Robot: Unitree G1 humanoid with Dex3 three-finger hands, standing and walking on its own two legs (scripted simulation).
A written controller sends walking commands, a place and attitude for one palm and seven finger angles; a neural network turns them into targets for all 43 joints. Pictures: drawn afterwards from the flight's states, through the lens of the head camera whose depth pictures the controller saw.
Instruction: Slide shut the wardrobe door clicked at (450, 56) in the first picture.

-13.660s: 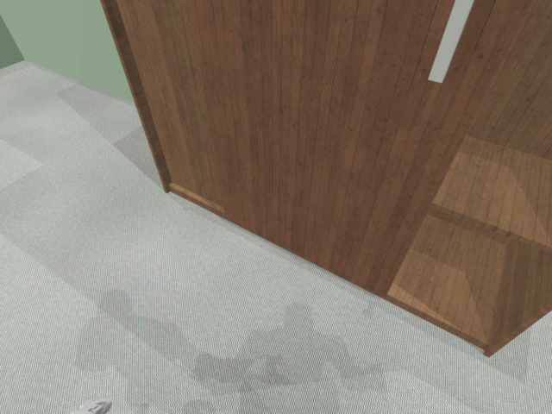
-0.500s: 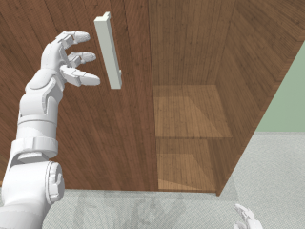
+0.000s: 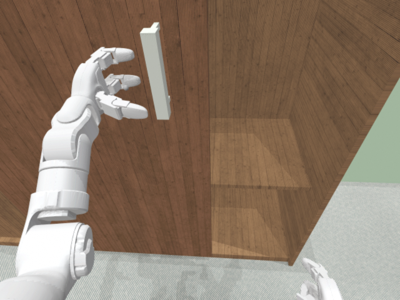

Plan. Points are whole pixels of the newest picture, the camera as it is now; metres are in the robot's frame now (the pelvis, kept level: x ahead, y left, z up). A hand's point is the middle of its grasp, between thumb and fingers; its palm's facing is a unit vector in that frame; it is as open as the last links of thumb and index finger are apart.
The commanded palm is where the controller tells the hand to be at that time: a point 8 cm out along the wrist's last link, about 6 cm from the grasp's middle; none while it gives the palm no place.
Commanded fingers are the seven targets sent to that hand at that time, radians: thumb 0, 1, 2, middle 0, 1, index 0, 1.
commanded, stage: move the hooked fingers beside the handle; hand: left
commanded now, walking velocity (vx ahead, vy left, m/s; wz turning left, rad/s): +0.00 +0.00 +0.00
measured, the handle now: (160, 73) +0.48 +0.11 +0.25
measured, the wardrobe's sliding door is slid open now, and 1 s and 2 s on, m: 0.38 0.38 0.38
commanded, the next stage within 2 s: feel for the door with the fingertips in 0.30 s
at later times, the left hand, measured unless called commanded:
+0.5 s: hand (131, 85) +0.42 +0.15 +0.26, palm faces +0.01 -1.00 -0.02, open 14.0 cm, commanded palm +0.40 +0.20 +0.25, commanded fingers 0.00 -0.50 0.30 -0.30 -1.20 -0.30 -1.20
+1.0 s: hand (147, 82) +0.43 +0.12 +0.26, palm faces +0.02 -1.00 -0.01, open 14.0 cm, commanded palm +0.41 +0.17 +0.25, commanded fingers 0.00 -0.50 0.30 -0.30 -1.20 -0.30 -1.20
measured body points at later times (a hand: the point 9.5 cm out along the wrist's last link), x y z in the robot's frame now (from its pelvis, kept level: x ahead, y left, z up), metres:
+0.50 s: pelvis +0.00 -0.01 +0.00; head -0.02 -0.03 +0.45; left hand +0.41 +0.20 +0.27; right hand +0.12 -0.26 -0.11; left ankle +0.00 +0.11 -0.74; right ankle -0.02 -0.11 -0.74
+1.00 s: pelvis +0.00 -0.01 +0.00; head -0.02 -0.03 +0.45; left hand +0.42 +0.18 +0.26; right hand +0.15 -0.25 -0.10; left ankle +0.00 +0.11 -0.74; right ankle -0.02 -0.11 -0.74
